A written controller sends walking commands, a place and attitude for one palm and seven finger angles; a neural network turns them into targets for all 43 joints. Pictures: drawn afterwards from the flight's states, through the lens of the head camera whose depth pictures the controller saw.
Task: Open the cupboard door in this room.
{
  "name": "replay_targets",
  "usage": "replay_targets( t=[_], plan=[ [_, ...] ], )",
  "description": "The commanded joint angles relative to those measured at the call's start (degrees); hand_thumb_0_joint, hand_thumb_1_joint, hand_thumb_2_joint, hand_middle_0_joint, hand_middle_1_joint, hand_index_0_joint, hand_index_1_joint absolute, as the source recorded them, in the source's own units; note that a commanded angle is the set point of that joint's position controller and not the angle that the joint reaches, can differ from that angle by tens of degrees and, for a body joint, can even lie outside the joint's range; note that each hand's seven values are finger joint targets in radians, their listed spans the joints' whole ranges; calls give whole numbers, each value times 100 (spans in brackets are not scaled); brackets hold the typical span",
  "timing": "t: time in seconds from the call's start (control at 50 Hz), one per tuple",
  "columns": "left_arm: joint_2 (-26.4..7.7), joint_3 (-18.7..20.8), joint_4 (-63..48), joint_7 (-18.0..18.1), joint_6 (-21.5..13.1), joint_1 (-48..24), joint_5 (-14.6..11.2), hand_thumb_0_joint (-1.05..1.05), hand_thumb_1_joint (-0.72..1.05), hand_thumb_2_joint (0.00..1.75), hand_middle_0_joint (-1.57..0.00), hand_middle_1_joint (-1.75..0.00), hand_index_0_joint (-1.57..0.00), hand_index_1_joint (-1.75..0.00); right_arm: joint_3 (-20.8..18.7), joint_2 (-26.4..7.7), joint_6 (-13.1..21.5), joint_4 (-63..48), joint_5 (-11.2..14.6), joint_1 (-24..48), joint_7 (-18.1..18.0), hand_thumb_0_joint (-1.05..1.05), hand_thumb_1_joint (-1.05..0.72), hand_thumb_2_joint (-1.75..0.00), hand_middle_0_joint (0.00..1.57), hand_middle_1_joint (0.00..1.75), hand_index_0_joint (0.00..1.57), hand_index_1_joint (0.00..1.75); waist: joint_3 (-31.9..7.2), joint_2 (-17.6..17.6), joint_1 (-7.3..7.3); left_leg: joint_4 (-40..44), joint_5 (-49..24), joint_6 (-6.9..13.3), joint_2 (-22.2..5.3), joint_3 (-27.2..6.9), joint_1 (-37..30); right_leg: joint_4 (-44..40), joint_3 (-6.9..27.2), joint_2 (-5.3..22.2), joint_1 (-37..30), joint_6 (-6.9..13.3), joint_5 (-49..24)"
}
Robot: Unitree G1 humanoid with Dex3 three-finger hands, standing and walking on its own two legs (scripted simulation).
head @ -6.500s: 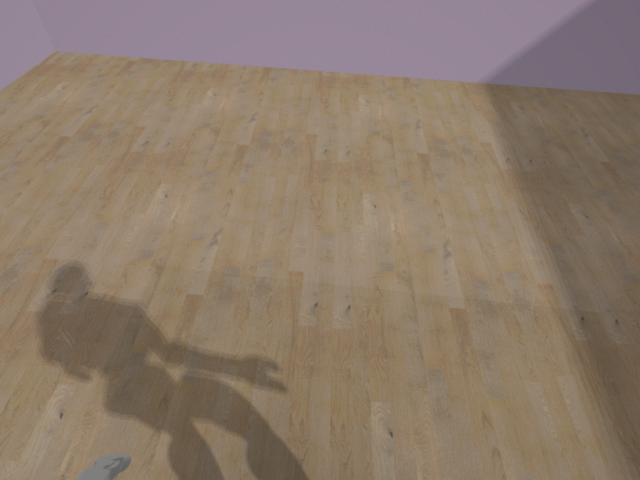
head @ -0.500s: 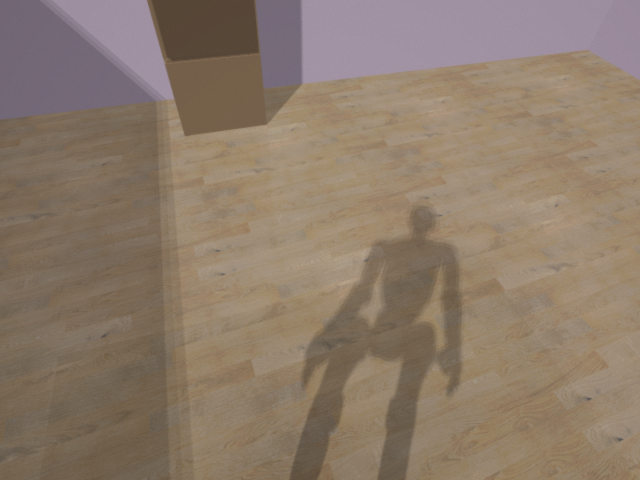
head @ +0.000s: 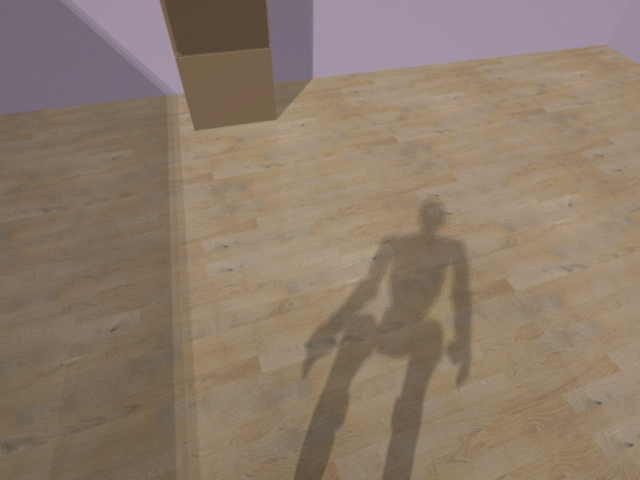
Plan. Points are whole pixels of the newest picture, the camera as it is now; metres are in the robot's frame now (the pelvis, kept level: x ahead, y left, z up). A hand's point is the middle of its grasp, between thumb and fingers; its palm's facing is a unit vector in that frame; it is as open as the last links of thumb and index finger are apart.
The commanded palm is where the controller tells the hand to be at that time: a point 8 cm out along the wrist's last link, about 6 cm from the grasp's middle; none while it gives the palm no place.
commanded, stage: turn or walk to find it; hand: left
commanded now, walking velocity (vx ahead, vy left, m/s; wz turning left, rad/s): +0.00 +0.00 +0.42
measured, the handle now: out of the picture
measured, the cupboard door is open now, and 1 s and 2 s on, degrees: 0 0 0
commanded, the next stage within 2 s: stand and wait in 0.62 s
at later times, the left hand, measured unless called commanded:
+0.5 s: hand out of the picture +0.05 +0.22 -0.16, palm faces +0.24 -0.94 -0.23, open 7.4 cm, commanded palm none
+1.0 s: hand out of the picture -0.09 +0.09 -0.16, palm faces +0.44 -0.87 -0.23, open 7.4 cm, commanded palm none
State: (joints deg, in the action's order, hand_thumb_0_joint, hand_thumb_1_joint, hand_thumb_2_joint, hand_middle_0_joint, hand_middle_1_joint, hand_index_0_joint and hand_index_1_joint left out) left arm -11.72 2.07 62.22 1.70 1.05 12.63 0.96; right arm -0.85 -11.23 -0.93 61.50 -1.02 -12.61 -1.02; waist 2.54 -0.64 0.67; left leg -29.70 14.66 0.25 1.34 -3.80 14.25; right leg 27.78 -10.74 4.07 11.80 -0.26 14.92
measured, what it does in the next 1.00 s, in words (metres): steps on the spot, turning left: right foot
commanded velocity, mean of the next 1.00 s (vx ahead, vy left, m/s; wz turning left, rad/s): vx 0.00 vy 0.00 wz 0.25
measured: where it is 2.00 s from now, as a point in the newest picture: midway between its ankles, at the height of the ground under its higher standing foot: outside the picture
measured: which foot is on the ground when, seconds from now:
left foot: down 0.00-0.64, up 0.66-1.00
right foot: down 0.00-0.16, up 0.18-0.62, down 0.64-1.00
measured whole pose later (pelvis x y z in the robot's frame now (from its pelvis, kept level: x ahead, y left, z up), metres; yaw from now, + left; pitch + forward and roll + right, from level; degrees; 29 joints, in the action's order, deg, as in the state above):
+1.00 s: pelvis -0.01 -0.07 +0.00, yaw +24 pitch +0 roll +1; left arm -8.5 0.3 58.5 1.2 -0.3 18.2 1.7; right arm -3.0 -13.7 -3.5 60.0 -0.8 -10.6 -0.8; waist 2.6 -1.3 1.8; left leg -41.5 23.5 -2.8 -2.0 -1.1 15.9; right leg 27.4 -6.9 2.0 12.1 2.2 15.6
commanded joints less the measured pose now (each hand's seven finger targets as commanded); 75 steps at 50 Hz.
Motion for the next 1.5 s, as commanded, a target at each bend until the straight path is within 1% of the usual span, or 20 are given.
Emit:
replay_targets(
  t=[0.0,0.06,0.1,0.12,0.14,0.16,0.28,0.44,0.58,0.6,0.62,0.64,0.66,0.76,0.96,1.0,1.06,1.12,1.2,1.48],
  plan=[
    [-954,233,-404,53,-34,124,22,0,90,90,-20,-30,-20,-30,-192,-546,-28,-405,-5,-250,12,0,-90,-90,20,30,20,30,-159,862,24,-866,-240,-41,-426,321,824,-863,964,1602,-348,579,-259],
    [-988,260,-595,51,-39,-98,71,0,90,90,-20,-30,-20,-30,-252,-521,-74,-524,-20,-167,58,0,-90,-90,20,30,20,30,-99,962,-23,-1388,778,-121,-565,626,728,-700,776,1894,25,794,-829],
    [-975,268,-697,34,-4,-262,67,0,90,90,-20,-30,-20,-30,-263,-540,-49,-570,-11,-334,96,0,-90,-90,20,30,20,30,-70,437,-174,-618,107,-77,-701,528,284,-55,330,1682,417,506,-652],
    [-810,256,-759,4,38,-246,30,0,90,90,-20,-30,-20,-30,-287,-722,-3,-581,-39,-497,103,0,-90,-90,20,30,20,30,-36,-513,-242,269,-764,158,-1089,-420,156,794,-33,1058,848,113,35],
    [-512,201,-902,-12,66,-207,-37,0,90,90,-20,-30,-20,-30,-363,-1157,47,-628,-81,-634,67,0,-90,-90,20,30,20,30,64,-1737,-286,1282,-1438,644,-1943,-2040,107,1934,-173,215,1360,-299,1284],
    [-553,183,-1003,23,108,-500,15,0,90,90,-20,-30,-20,-30,-411,-1277,59,-515,-86,-764,-12,0,-90,-90,20,30,20,30,41,-1735,-409,1666,-1381,962,-2149,-2573,79,3069,501,-28,1513,-237,2045],
    [-553,210,-888,-62,18,-277,21,0,90,90,-20,-30,-20,-30,-371,-1036,161,-686,-13,-412,-102,0,-90,-90,20,30,20,30,-779,-419,-141,1124,-2143,885,-1443,-1422,-983,3770,1139,28,2027,-333,794],
    [-435,179,-1168,-28,53,-638,-26,0,90,90,-20,-30,-20,-30,-482,-1090,67,-708,-42,-562,-42,0,-90,-90,20,30,20,30,-583,-813,-344,1110,-2086,1036,-1354,-1679,-850,2405,1108,-145,1591,-439,1127],
    [-602,234,-1044,2,-25,257,-58,0,90,90,-20,-30,-20,-30,-573,-1162,-48,-987,-28,-34,49,0,-90,-90,20,30,20,30,-596,-729,55,672,-969,599,-843,-1660,610,-198,913,-325,-461,-295,-41],
    [-855,297,-1031,27,-71,432,-12,0,90,90,-20,-30,-20,-30,-552,-930,-61,-1035,9,-65,74,0,-90,-90,20,30,20,30,-624,-130,117,147,-183,300,-491,-1349,1342,-852,1358,201,-1163,-168,-64],
    [-1360,384,-1093,63,-125,442,90,0,90,90,-20,-30,-20,-30,-477,-531,-60,-1137,31,-112,87,0,-90,-90,20,30,20,30,-506,1571,148,-1170,1010,-127,240,-292,2238,-1425,3008,1647,-1325,332,594],
    [-1455,343,-1230,60,-86,192,42,0,90,90,-20,-30,-20,-30,-521,-726,-89,-1197,-28,112,67,0,-90,-90,20,30,20,30,-252,1720,177,-2317,1661,-169,235,-148,2040,-1616,3467,2298,-217,766,364],
    [-1194,297,-1335,61,-99,-119,28,0,90,90,-20,-30,-20,-30,-544,-817,-139,-1105,-71,24,96,0,-90,-90,20,30,20,30,-36,1107,-17,-2963,1297,-127,62,-359,1783,-1671,3006,1990,396,826,605],
    [-682,117,-1192,0,-208,-183,9,0,90,90,-20,-30,-20,-30,-451,-603,-207,-663,-29,-317,121,0,-90,-90,20,30,20,30,200,1040,-244,-3538,304,-261,-87,-6,1536,-1235,1535,950,323,508,-921],
    [-864,81,-421,25,-261,930,56,0,90,90,-20,-30,-20,-30,-182,-402,-19,-505,76,311,2,0,-90,-90,20,30,20,30,-582,1152,190,-341,870,-296,-266,525,391,-507,1691,1072,-1119,839,-3833],
    [-792,51,-325,42,-253,716,-11,0,90,90,-20,-30,-20,-30,-144,-403,60,-277,93,-28,-34,0,-90,-90,20,30,20,30,-657,991,-22,808,-229,-235,-318,534,-463,-276,1500,879,-774,554,-3444],
    [-390,-59,-204,32,-211,814,-55,0,90,90,-20,-30,-20,-30,-176,-771,175,-111,57,1,-98,0,-90,-90,20,30,20,30,-862,-202,32,493,-2556,126,-1220,59,-1486,-369,1054,363,31,55,-1583],
    [-398,-112,30,4,-144,597,-39,0,90,90,-20,-30,-20,-30,-112,-613,158,13,71,184,-129,0,-90,-90,20,30,20,30,-244,-808,7,1017,-1590,141,-1123,30,-747,-592,890,280,-227,-88,-794],
    [-305,-176,286,-6,-123,756,-10,0,90,90,-20,-30,-20,-30,-44,-442,153,91,67,116,-142,0,-90,-90,20,30,20,30,422,-419,35,1173,-858,72,-941,123,-330,-887,1011,316,-180,-40,-875],
    [-451,90,-241,-8,-26,413,24,0,90,90,-20,-30,-20,-30,-261,-852,72,-345,22,36,-50,0,-90,-90,20,30,20,30,38,-423,60,1146,-875,465,-1124,-889,446,242,537,224,-46,-190,-147]
  ],
)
